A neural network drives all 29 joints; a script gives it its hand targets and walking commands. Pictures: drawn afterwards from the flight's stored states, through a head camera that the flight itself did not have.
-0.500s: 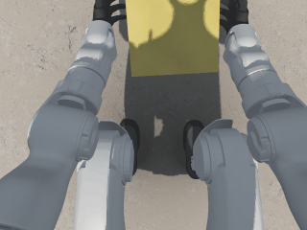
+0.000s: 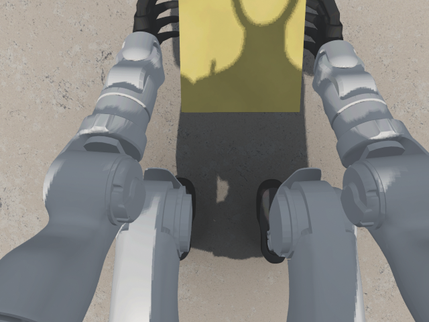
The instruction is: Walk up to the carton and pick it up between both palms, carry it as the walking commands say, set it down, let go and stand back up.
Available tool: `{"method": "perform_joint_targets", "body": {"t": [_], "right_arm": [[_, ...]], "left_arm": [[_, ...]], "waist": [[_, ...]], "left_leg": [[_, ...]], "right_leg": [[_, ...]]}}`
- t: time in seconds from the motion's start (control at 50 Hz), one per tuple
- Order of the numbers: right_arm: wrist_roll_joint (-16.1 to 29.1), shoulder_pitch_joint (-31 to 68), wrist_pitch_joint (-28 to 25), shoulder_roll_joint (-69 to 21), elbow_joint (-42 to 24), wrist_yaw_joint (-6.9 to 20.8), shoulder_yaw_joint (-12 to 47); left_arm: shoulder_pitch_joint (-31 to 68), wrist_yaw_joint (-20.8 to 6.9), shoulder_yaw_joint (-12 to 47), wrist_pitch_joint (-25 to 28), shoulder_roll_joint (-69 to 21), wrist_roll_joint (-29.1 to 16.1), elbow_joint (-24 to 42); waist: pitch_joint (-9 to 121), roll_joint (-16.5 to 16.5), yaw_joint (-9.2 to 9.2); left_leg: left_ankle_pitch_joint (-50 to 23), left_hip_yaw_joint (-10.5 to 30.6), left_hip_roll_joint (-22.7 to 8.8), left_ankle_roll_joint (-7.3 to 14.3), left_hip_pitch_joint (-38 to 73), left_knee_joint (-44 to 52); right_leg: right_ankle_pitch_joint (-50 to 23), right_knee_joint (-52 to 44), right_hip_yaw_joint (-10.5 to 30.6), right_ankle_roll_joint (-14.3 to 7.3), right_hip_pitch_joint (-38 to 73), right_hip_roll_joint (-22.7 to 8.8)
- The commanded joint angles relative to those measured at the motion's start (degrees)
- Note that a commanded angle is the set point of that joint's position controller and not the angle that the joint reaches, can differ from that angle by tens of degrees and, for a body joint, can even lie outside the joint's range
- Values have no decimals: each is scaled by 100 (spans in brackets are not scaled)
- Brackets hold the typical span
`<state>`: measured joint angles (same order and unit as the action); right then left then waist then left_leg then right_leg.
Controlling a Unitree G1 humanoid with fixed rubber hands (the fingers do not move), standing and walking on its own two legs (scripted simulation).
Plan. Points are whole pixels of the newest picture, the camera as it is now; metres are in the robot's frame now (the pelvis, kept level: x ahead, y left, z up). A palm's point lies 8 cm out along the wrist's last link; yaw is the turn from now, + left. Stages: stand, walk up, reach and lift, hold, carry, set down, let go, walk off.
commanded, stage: reach and lift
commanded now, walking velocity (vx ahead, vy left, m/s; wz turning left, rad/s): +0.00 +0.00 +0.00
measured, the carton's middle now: (235, 59) +0.50 -0.02 -0.25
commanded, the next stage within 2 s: none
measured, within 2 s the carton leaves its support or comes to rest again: leaves its support in 0.16 s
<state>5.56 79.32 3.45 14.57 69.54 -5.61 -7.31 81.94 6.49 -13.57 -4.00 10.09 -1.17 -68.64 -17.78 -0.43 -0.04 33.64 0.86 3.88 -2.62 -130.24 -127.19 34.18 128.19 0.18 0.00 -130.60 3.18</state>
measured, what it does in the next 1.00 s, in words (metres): stands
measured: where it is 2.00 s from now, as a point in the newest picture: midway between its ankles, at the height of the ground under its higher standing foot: (225, 232)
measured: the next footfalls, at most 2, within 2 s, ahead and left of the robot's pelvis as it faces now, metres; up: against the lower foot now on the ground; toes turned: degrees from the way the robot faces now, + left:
none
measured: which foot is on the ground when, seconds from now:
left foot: down 0.00-1.00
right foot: down 0.00-1.00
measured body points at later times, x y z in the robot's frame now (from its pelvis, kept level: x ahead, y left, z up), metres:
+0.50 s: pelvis -0.01 +0.01 +0.01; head +0.34 -0.01 +0.29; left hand +0.53 +0.12 -0.14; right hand +0.51 -0.15 -0.17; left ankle +0.11 +0.13 -0.33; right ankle +0.10 -0.11 -0.33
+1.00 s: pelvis -0.02 +0.00 +0.04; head +0.34 -0.03 +0.29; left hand +0.53 +0.12 -0.11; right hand +0.51 -0.14 -0.14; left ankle +0.11 +0.13 -0.33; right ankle +0.10 -0.11 -0.33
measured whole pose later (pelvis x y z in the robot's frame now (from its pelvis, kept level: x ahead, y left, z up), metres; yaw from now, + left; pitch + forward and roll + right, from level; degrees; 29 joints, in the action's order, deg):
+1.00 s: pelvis -0.02 +0.00 +0.04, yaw -2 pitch +27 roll +2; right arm 1.1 78.7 17.2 11.2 48.3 -14.0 -8.6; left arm 78.1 11.3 -22.7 -13.5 3.4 3.8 -41.2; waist -30.0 -1.6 -1.5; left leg 33.4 2.8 6.6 -5.4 -115.3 -120.9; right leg 31.8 121.7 2.5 2.0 -117.2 8.1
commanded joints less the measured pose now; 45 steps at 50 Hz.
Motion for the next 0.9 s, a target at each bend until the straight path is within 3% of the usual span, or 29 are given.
{"method": "perform_joint_targets", "body": {"t": [0.0, 0.24, 0.48, 0.68, 0.88], "right_arm": [[140, 2955, -171, -5231, -1308, 1306, 1123], [367, 3522, -176, -5485, -2311, 1120, 1484], [177, 4223, 142, -5496, -3037, 1090, 1455], [113, 4388, 513, -6152, -3482, 1191, 1802], [266, 4721, 649, -6332, -4127, 1076, 2315]], "left_arm": [[1846, -1212, 1141, 107, -5084, -98, 830], [2296, -1113, 1676, -14, -5659, -400, 1614], [2314, -1098, 1497, -551, -6131, 135, 1718], [2296, -1322, 1754, -916, -6518, 180, 2088], [2397, -1468, 2178, -1085, -6583, -184, 2492]], "waist": [[5502, 11, -129], [7059, 43, 54], [8024, 64, 124], [9230, 324, -78], [10514, 509, -213]], "left_leg": [[-2142, -330, 487, 260, 2301, 746], [-2482, -380, 562, 171, 3079, 802], [-1843, -419, 581, 159, 3739, 1177], [-1978, -508, 555, 158, 4082, 1349], [-2261, -598, 540, 110, 4346, 1321]], "right_leg": [[-2342, -958, -51, 36, 2455, 589], [-2712, -1014, -222, 82, 3372, 650], [-1854, -1333, -488, 162, 3607, 627], [-2025, -1539, -554, 208, 4406, 660], [-2607, -1639, -422, 249, 5745, 655]]}}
